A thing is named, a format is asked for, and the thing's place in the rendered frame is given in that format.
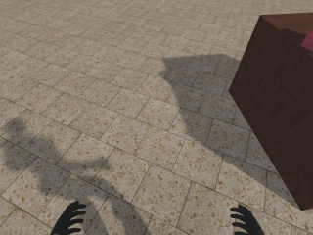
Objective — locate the robot right hand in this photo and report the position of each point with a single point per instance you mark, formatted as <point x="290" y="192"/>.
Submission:
<point x="251" y="225"/>

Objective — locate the robot left hand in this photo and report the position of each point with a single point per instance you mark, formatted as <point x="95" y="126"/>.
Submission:
<point x="65" y="221"/>

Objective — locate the carton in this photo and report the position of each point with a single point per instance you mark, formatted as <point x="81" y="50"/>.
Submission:
<point x="308" y="41"/>

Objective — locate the pedestal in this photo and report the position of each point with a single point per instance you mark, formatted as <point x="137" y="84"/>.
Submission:
<point x="273" y="88"/>

